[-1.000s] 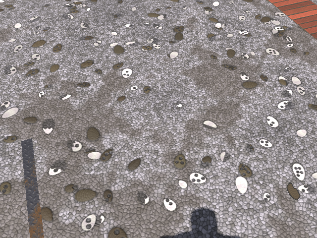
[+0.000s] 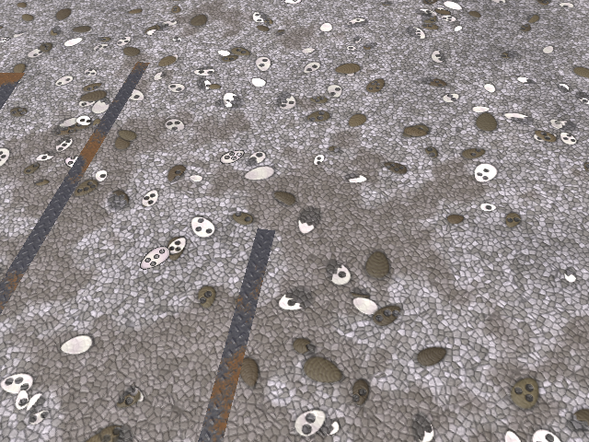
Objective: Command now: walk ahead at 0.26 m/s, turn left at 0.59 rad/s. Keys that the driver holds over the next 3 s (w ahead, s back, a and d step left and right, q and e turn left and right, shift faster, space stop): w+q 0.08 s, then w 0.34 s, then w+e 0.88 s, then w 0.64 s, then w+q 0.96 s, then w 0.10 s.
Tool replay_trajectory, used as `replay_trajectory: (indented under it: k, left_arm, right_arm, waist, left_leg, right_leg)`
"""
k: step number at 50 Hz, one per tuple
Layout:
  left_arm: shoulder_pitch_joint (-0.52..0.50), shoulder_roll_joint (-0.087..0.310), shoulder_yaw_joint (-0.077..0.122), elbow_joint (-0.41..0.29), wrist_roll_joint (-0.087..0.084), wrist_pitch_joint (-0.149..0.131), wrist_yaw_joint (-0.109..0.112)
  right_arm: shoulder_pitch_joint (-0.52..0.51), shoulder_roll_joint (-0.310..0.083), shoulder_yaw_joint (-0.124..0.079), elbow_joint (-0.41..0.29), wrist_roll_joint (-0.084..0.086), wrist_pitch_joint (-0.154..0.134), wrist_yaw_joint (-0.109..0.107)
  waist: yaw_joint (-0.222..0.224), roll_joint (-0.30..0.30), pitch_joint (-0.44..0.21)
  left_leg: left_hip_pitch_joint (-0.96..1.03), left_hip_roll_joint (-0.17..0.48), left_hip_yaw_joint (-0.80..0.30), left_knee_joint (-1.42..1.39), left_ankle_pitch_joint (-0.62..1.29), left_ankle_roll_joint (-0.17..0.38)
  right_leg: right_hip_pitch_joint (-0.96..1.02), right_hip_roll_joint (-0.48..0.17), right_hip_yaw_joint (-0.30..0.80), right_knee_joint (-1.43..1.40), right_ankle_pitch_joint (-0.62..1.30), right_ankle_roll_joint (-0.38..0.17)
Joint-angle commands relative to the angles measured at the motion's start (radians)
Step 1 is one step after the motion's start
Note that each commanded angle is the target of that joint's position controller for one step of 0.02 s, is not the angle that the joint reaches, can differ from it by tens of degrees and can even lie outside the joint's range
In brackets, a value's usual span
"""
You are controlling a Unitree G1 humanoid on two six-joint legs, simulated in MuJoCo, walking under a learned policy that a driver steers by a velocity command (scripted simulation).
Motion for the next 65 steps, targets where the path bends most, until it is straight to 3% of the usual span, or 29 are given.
replay_trajectory:
  k: [1,4,8,12,16,18,20,21,22,23,24,25,26,27,29,33,38,42,45,47,48,49,50,51,52,53,55,58,65]
  left_arm:
    - [-0.013,0.128,0.031,-0.082,-0.013,-0.017,0.011]
    - [0.053,0.121,0.022,-0.063,-0.002,-0.033,0.012]
    - [0.154,0.119,0.019,-0.024,0.001,-0.046,-0.013]
    - [0.157,0.153,0.021,-0.014,-0.014,-0.037,-0.021]
    - [0.209,0.181,0.022,0.009,-0.031,-0.027,-0.029]
    - [0.212,0.192,0.025,0.018,-0.041,-0.018,-0.032]
    - [0.187,0.196,0.023,0.017,-0.042,-0.008,-0.03]
    - [0.194,0.156,0.008,0.014,-0.033,-0.01,-0.028]
    - [0.234,0.058,-0.029,-0.035,-0.008,-0.025,-0.033]
    - [0.247,0.041,-0.037,-0.033,-0.022,-0.049,-0.034]
    - [0.195,0.141,-0.006,-0.04,-0.055,-0.056,-0.037]
    - [0.14,0.144,-0.004,-0.055,-0.063,-0.052,-0.039]
    - [0.118,0.128,-0.005,-0.052,-0.047,-0.043,-0.038]
    - [0.125,0.124,0.003,-0.045,-0.035,-0.028,-0.037]
    - [0.168,0.085,0.001,-0.024,-0.037,-0.002,-0.04]
    - [0.111,0.061,0.005,-0.046,-0.033,0.015,-0.032]
    - [-0.062,0.028,-0.011,-0.107,-0.021,0.002,-0.062]
    - [-0.179,0.018,-0.02,-0.179,-0.025,-0.004,-0.093]
    - [-0.158,0.05,-0.005,-0.212,-0.028,0.001,-0.106]
    - [0.019,0.118,0.029,-0.189,-0.033,0.009,-0.098]
    - [0.181,0.176,0.061,-0.158,-0.031,0.013,-0.082]
    - [0.26,0.26,0.076,-0.138,-0.028,0.024,-0.056]
    - [0.234,0.301,0.077,-0.173,-0.016,0.006,-0.062]
    - [0.242,0.21,0.06,-0.172,-0.016,0.0,-0.064]
    - [0.192,0.175,0.049,-0.171,-0.019,-0.006,-0.063]
    - [0.122,0.156,0.042,-0.183,-0.026,-0.01,-0.063]
    - [0.046,0.12,0.029,-0.208,-0.012,-0.01,-0.057]
    - [0.061,0.138,0.033,-0.186,-0.016,-0.016,-0.042]
    - [0.152,0.17,0.038,-0.143,-0.031,0.012,-0.013]
  right_arm:
    - [0.016,-0.141,-0.041,-0.064,-0.012,-0.03,0.009]
    - [-0.01,-0.079,-0.026,-0.081,-0.002,-0.049,0.035]
    - [-0.066,-0.042,-0.011,-0.109,0.004,-0.068,0.035]
    - [-0.152,-0.018,0.005,-0.138,-0.004,-0.084,0.051]
    - [-0.214,-0.013,0.013,-0.163,0.013,-0.097,0.074]
    - [-0.207,-0.035,0.007,-0.173,0.018,-0.101,0.08]
    - [-0.053,-0.085,-0.023,-0.13,0.012,-0.101,0.076]
    - [0.106,-0.14,-0.051,-0.088,0.008,-0.098,0.064]
    - [0.268,-0.254,-0.075,-0.077,-0.022,-0.092,0.049]
    - [0.302,-0.243,-0.068,-0.066,-0.017,-0.095,0.052]
    - [0.246,-0.169,-0.044,-0.063,-0.017,-0.105,0.058]
    - [0.173,-0.124,-0.029,-0.067,-0.013,-0.107,0.062]
    - [0.103,-0.089,-0.018,-0.068,-0.01,-0.11,0.067]
    - [0.056,-0.064,-0.012,-0.068,-0.012,-0.117,0.069]
    - [0.026,-0.055,-0.015,-0.049,-0.02,-0.136,0.069]
    - [0.05,-0.062,-0.024,0.004,-0.031,-0.153,0.057]
    - [0.071,-0.099,-0.031,0.045,-0.022,-0.144,0.035]
    - [0.128,-0.125,-0.037,0.09,-0.009,-0.117,0.025]
    - [0.11,-0.167,-0.045,0.092,-0.008,-0.09,0.013]
    - [0.089,-0.196,-0.05,0.084,-0.006,-0.074,0.004]
    - [0.064,-0.196,-0.047,0.07,0.002,-0.076,0.001]
    - [0.113,-0.089,-0.013,0.043,-0.034,-0.094,0.008]
    - [0.193,-0.026,0.017,-0.005,-0.022,-0.132,0.03]
    - [0.05,-0.131,-0.006,-0.022,0.009,-0.163,0.046]
    - [-0.014,-0.135,-0.006,-0.052,0.028,-0.173,0.05]
    - [-0.027,-0.116,-0.002,-0.045,0.007,-0.173,0.041]
    - [0.0,-0.125,-0.013,-0.036,-0.021,-0.151,0.037]
    - [0.001,-0.091,-0.006,-0.038,-0.038,-0.123,0.031]
    - [-0.26,-0.051,0.016,-0.098,-0.02,-0.131,0.045]
  waist:
    - [0.004,-0.169,0.045]
    - [0.036,-0.143,0.051]
    - [0.07,-0.125,0.071]
    - [0.083,-0.141,0.093]
    - [0.104,-0.158,0.111]
    - [0.079,-0.172,0.11]
    - [-0.026,-0.151,0.025]
    - [-0.1,-0.108,-0.089]
    - [-0.131,0.123,-0.273]
    - [-0.117,0.248,-0.351]
    - [-0.111,0.146,-0.209]
    - [-0.079,0.111,-0.113]
    - [-0.048,0.057,-0.048]
    - [-0.016,0.072,-0.009]
    - [0.019,0.075,0.014]
    - [0.023,0.031,0.071]
    - [-0.031,0.005,0.12]
    - [-0.068,-0.007,0.148]
    - [-0.024,0.041,0.076]
    - [0.08,0.079,-0.043]
    - [0.175,0.043,-0.122]
    - [0.142,-0.179,-0.206]
    - [0.058,-0.306,-0.383]
    - [0.138,-0.141,-0.346]
    - [0.107,-0.089,-0.184]
    - [0.052,0.021,-0.093]
    - [-0.011,-0.012,-0.039]
    - [-0.022,-0.044,-0.016]
    - [0.082,-0.128,0.002]
  left_leg:
    - [-0.362,0.135,0.041,0.245,0.076,-0.047]
    - [-0.382,0.175,0.102,0.345,0.23,-0.065]
    - [-0.43,0.191,0.092,0.229,0.31,-0.063]
    - [-0.363,0.229,0.177,-0.011,0.39,-0.061]
    - [-0.203,0.207,0.239,-0.176,0.336,-0.035]
    - [-0.143,0.191,0.246,-0.245,0.277,0.005]
    - [0.108,0.132,0.285,-0.345,0.31,0.052]
    - [0.349,0.155,0.25,-0.348,0.322,0.085]
    - [0.749,0.453,-0.153,-0.358,0.247,0.206]
    - [0.783,0.576,-0.517,-0.539,0.14,0.288]
    - [0.666,0.553,-0.401,-0.556,0.119,0.247]
    - [0.544,0.511,-0.24,-0.563,0.161,0.211]
    - [0.433,0.457,-0.13,-0.596,0.215,0.187]
    - [0.355,0.414,-0.039,-0.633,0.272,0.167]
    - [0.275,0.382,0.073,-0.677,0.417,0.158]
    - [0.279,0.372,0.221,-0.7,0.608,0.149]
    - [0.329,0.37,0.334,-0.724,0.62,0.113]
    - [0.48,0.417,0.372,-0.662,0.73,0.101]
    - [0.542,0.421,0.411,-0.506,1.152,0.078]
    - [0.515,0.408,0.421,-0.242,1.37,0.062]
    - [0.373,0.363,0.436,-0.002,1.243,0.03]
    - [0.069,0.264,0.416,0.335,0.433,-0.006]
    - [-0.277,0.063,0.194,0.636,-0.156,-0.044]
    - [-0.372,0.129,0.067,0.647,-0.072,-0.023]
    - [-0.394,0.167,0.088,0.562,0.023,-0.006]
    - [-0.354,0.211,0.103,0.474,0.08,-0.012]
    - [-0.24,0.253,0.11,0.372,0.139,-0.036]
    - [-0.207,0.256,0.148,0.255,0.192,-0.087]
    - [-0.12,0.156,0.18,-0.223,0.529,-0.112]
  right_leg:
    - [0.217,-0.326,0.386,-0.285,-0.338,-0.13]
    - [0.194,-0.28,0.206,-0.316,-0.136,-0.127]
    - [0.232,-0.278,0.146,-0.336,-0.047,-0.171]
    - [0.225,-0.279,0.069,-0.342,0.069,-0.168]
    - [0.184,-0.295,0.031,-0.309,0.097,-0.157]
    - [0.209,-0.33,0.048,-0.278,0.119,-0.149]
    - [0.188,-0.298,-0.004,-0.095,0.388,-0.111]
    - [0.104,-0.238,-0.073,0.134,0.457,-0.072]
    - [-0.256,-0.127,-0.13,0.557,0.136,0.002]
    - [-0.447,-0.03,0.01,0.78,-0.334,0.01]
    - [-0.525,-0.085,0.076,0.866,-0.278,-0.006]
    - [-0.526,-0.129,0.053,0.848,-0.189,-0.019]
    - [-0.496,-0.164,0.043,0.793,-0.105,-0.013]
    - [-0.452,-0.188,0.046,0.749,-0.043,-0.006]
    - [-0.386,-0.182,0.046,0.75,0.036,0.011]
    - [-0.472,-0.147,0.093,0.651,0.161,0.033]
    - [-0.451,-0.125,0.003,0.327,0.354,0.016]
    - [-0.504,-0.117,-0.066,0.212,0.277,-0.022]
    - [-0.38,-0.044,-0.156,0.191,0.129,-0.074]
    - [-0.135,0.028,-0.184,0.18,0.057,-0.127]
    - [0.134,0.038,-0.136,0.091,0.13,-0.171]
    - [0.435,-0.176,0.186,0.109,0.24,-0.235]
    - [0.711,-0.396,0.803,-0.058,0.042,-0.464]
    - [0.676,-0.365,0.74,-0.14,-0.014,-0.392]
    - [0.526,-0.329,0.582,-0.154,0.033,-0.342]
    - [0.365,-0.281,0.473,-0.16,0.141,-0.304]
    - [0.179,-0.219,0.355,-0.196,0.293,-0.283]
    - [0.061,-0.182,0.266,-0.221,0.421,-0.283]
    - [0.02,-0.109,0.228,-0.165,0.236,-0.191]
Next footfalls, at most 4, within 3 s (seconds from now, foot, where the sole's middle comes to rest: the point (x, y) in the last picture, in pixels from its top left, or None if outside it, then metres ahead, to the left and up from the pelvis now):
0.42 left None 0.25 0.20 -0.78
0.96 right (315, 407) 0.59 0.01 -0.78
1.44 left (264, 295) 0.90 0.13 -0.78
1.98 right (383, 247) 1.05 -0.20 -0.78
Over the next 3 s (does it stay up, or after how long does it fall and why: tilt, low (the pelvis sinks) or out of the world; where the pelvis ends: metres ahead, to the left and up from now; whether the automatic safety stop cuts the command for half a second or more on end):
stays up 1.48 -0.16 -0.01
